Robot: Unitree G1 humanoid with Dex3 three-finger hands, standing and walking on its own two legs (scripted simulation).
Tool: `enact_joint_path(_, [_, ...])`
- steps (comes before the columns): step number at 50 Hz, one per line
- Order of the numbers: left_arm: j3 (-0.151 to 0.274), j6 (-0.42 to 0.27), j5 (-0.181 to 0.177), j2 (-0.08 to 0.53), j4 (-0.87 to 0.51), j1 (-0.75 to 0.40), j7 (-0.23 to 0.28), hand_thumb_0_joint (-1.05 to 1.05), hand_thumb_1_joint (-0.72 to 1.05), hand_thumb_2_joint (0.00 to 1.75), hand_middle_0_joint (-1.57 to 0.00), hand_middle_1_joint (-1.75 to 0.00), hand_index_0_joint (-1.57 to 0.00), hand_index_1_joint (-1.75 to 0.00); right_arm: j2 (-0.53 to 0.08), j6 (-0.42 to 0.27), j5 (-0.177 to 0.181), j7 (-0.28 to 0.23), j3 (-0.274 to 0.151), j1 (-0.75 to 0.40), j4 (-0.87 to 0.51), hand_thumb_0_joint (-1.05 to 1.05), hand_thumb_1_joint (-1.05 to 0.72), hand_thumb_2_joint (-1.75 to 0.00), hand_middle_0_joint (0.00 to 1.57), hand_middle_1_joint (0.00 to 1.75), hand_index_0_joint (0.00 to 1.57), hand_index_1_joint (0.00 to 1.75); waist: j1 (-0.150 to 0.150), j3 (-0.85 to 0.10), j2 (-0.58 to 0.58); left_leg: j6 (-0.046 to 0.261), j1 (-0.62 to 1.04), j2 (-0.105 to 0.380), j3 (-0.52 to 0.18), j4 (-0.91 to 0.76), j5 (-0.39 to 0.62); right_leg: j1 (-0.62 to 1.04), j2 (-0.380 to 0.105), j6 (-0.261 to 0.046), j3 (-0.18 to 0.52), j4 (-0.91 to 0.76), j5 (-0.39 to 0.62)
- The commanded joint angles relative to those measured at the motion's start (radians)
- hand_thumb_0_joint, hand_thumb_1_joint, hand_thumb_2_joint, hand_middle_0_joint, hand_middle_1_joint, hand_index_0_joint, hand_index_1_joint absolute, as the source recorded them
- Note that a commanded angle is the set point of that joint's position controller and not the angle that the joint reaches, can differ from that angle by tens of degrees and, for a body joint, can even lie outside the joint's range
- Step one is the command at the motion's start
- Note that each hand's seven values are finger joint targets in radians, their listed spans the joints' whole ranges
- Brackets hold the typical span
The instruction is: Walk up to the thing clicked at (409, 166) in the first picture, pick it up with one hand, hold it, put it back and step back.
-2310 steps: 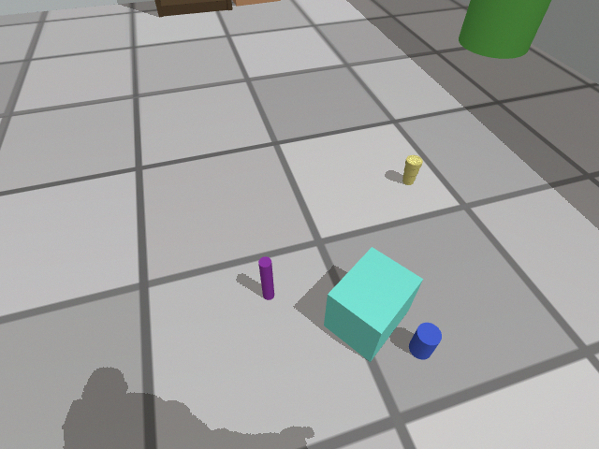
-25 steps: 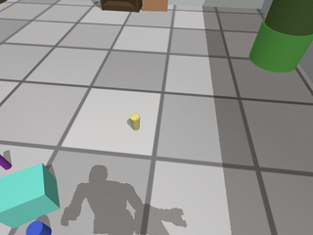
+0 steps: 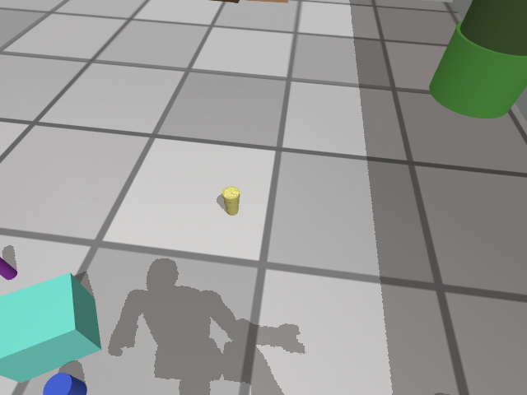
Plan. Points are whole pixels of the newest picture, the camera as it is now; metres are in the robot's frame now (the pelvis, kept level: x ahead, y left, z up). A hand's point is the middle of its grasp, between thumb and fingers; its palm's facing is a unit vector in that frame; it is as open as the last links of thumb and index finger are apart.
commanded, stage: step back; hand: left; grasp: from the side
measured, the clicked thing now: (231, 202) +1.00 +0.16 -0.70
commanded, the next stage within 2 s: stand in 0.12 s
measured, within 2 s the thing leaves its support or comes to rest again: neither
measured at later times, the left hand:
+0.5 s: hand out of the picture +0.08 +0.24 -0.14, palm faces -0.03 -0.94 -0.33, open 7.4 cm
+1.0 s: hand out of the picture +0.03 +0.24 -0.15, palm faces -0.04 -0.94 -0.34, open 7.4 cm
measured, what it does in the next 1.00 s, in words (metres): stands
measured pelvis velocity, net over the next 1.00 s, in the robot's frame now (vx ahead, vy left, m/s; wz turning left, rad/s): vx -0.03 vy -0.01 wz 0.00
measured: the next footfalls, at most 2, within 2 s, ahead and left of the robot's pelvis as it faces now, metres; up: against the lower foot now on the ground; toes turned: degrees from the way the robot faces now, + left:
none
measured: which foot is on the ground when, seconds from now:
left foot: down 0.00-1.00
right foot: down 0.00-1.00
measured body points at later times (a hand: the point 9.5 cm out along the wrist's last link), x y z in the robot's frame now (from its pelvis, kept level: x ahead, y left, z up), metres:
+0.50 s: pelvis -0.01 +0.00 +0.01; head +0.00 +0.00 +0.46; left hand +0.08 +0.29 -0.12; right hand +0.08 -0.30 -0.11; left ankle +0.00 +0.12 -0.73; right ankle -0.02 -0.14 -0.73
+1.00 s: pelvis -0.03 -0.01 +0.01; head -0.02 -0.01 +0.46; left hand +0.04 +0.29 -0.12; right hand +0.04 -0.31 -0.12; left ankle +0.00 +0.12 -0.73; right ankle -0.02 -0.14 -0.73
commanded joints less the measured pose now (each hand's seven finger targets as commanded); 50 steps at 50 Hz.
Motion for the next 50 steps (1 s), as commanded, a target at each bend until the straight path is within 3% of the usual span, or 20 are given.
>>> enact_joint_path(1, [0.04, -0.021, -0.001, 0.204, -0.04, -0.032, 0.017, 0.0, 0.9, 0.9, -0.2, -0.3, -0.2, -0.3, -0.233, -0.015, 0.011, -0.022, -0.053, -0.051, -0.041, 0.0, -0.9, -0.9, 0.2, 0.3, 0.2, 0.3, -0.003, -0.169, 0.029, 0.046, 0.104, 0.111, -0.082, -0.077, 0.401, 0.063, -0.085, -0.062, 0.067, -0.056, 0.415])
enact_joint_path(5, [0.04, -0.018, 0.001, 0.2, -0.036, -0.065, 0.018, 0.0, 0.9, 0.9, -0.2, -0.3, -0.2, -0.3, -0.224, -0.013, 0.008, -0.021, -0.051, -0.068, -0.022, 0.0, -0.9, -0.9, 0.2, 0.3, 0.2, 0.3, -0.008, -0.161, 0.025, 0.035, 0.102, 0.107, -0.066, -0.102, 0.399, 0.075, -0.089, -0.06, 0.07, -0.063, 0.421])
enact_joint_path(6, [0.019, -0.016, -0.008, 0.167, -0.017, -0.056, 0.014, 0.0, 0.9, 0.9, -0.2, -0.3, -0.2, -0.3, -0.229, -0.014, 0.02, -0.015, -0.037, -0.07, -0.02, 0.0, -0.9, -0.9, 0.2, 0.3, 0.2, 0.3, -0.005, -0.153, 0.032, 0.033, 0.117, 0.114, -0.107, -0.136, 0.441, 0.084, -0.102, -0.049, 0.078, -0.104, 0.449])
enact_joint_path(7, [0.021, -0.013, -0.008, 0.173, -0.016, -0.065, 0.013, 0.0, 0.9, 0.9, -0.2, -0.3, -0.2, -0.3, -0.226, -0.013, 0.02, -0.014, -0.037, -0.075, -0.019, 0.0, -0.9, -0.9, 0.2, 0.3, 0.2, 0.3, -0.009, -0.141, 0.024, 0.032, 0.132, 0.119, -0.104, -0.159, 0.43, 0.071, -0.095, -0.042, 0.074, -0.117, 0.413])
enact_joint_path(12, [0.02, -0.013, -0.004, 0.181, -0.002, -0.091, 0.014, 0.0, 0.9, 0.9, -0.2, -0.3, -0.2, -0.3, -0.221, -0.016, 0.018, -0.011, -0.028, -0.087, -0.006, 0.0, -0.9, -0.9, 0.2, 0.3, 0.2, 0.3, -0.011, -0.158, 0.024, 0.019, 0.173, 0.122, -0.095, -0.194, 0.467, 0.119, -0.104, -0.036, 0.068, -0.156, 0.43])
enact_joint_path(16, [0.02, -0.014, -0.001, 0.185, 0.01, -0.097, 0.01, 0.0, 0.9, 0.9, -0.2, -0.3, -0.2, -0.3, -0.219, -0.015, 0.017, -0.01, -0.027, -0.1, 0.003, 0.0, -0.9, -0.9, 0.2, 0.3, 0.2, 0.3, -0.009, -0.143, 0.028, 0.011, 0.18, 0.118, -0.09, -0.229, 0.402, 0.114, -0.106, -0.033, 0.068, -0.195, 0.373])
enact_joint_path(20, [0.016, -0.015, 0.001, 0.183, 0.018, -0.1, 0.007, 0.0, 0.9, 0.9, -0.2, -0.3, -0.2, -0.3, -0.221, -0.012, 0.016, -0.006, -0.022, -0.102, 0.013, 0.0, -0.9, -0.9, 0.2, 0.3, 0.2, 0.3, -0.01, -0.106, 0.026, 0.008, 0.153, 0.11, -0.093, -0.259, 0.262, 0.09, -0.108, -0.029, 0.079, -0.243, 0.264])
enact_joint_path(26, [0.016, -0.017, 0.003, 0.187, 0.027, -0.094, 0.004, 0.0, 0.9, 0.9, -0.2, -0.3, -0.2, -0.3, -0.223, -0.016, 0.015, -0.004, -0.021, -0.084, 0.027, 0.0, -0.9, -0.9, 0.2, 0.3, 0.2, 0.3, -0.014, -0.118, 0.031, 0.007, 0.166, 0.118, -0.097, -0.272, 0.256, 0.081, -0.109, -0.036, 0.08, -0.246, 0.248])
enact_joint_path(33, [0.011, -0.011, 0.002, 0.187, 0.034, -0.073, 0.001, 0.0, 0.9, 0.9, -0.2, -0.3, -0.2, -0.3, -0.226, -0.011, 0.011, -0.002, -0.019, -0.054, 0.039, 0.0, -0.9, -0.9, 0.2, 0.3, 0.2, 0.3, -0.015, -0.063, 0.02, 0.003, 0.119, 0.112, -0.108, -0.297, 0.103, 0.027, -0.1, -0.036, 0.088, -0.274, 0.097])
enact_joint_path(38, [0.01, -0.013, 0.006, 0.195, 0.029, -0.062, 0.001, 0.0, 0.9, 0.9, -0.2, -0.3, -0.2, -0.3, -0.223, -0.009, 0.01, 0.0, -0.018, -0.037, 0.037, 0.0, -0.9, -0.9, 0.2, 0.3, 0.2, 0.3, -0.019, -0.071, 0.007, 0.009, 0.115, 0.11, -0.109, -0.285, 0.088, 0.014, -0.104, -0.038, 0.096, -0.273, 0.089])
enact_joint_path(41, [0.01, -0.01, 0.003, 0.189, 0.03, -0.044, -0.001, 0.0, 0.9, 0.9, -0.2, -0.3, -0.2, -0.3, -0.23, -0.007, 0.009, 0.0, -0.017, -0.025, 0.039, 0.0, -0.9, -0.9, 0.2, 0.3, 0.2, 0.3, -0.016, -0.042, 0.024, 0.008, 0.1, 0.106, -0.117, -0.299, 0.029, -0.02, -0.097, -0.038, 0.096, -0.278, 0.044])
enact_joint_path(46, [0.009, -0.01, 0.005, 0.194, 0.026, -0.04, -0.001, 0.0, 0.9, 0.9, -0.2, -0.3, -0.2, -0.3, -0.225, -0.006, 0.007, 0.0, -0.016, -0.009, 0.034, 0.0, -0.9, -0.9, 0.2, 0.3, 0.2, 0.3, -0.019, -0.055, 0.015, 0.009, 0.087, 0.106, -0.116, -0.294, 0.054, -0.003, -0.097, -0.04, 0.096, -0.263, 0.056])
enact_joint_path(50, [0.006, -0.017, 0.003, 0.195, 0.021, -0.038, 0.0, 0.0, 0.9, 0.9, -0.2, -0.3, -0.2, -0.3, -0.227, -0.009, 0.009, 0.0, -0.014, -0.006, 0.034, 0.0, -0.9, -0.9, 0.2, 0.3, 0.2, 0.3, -0.021, -0.081, 0.01, 0.012, 0.113, 0.109, -0.111, -0.269, 0.144, 0.017, -0.104, -0.039, 0.099, -0.259, 0.142])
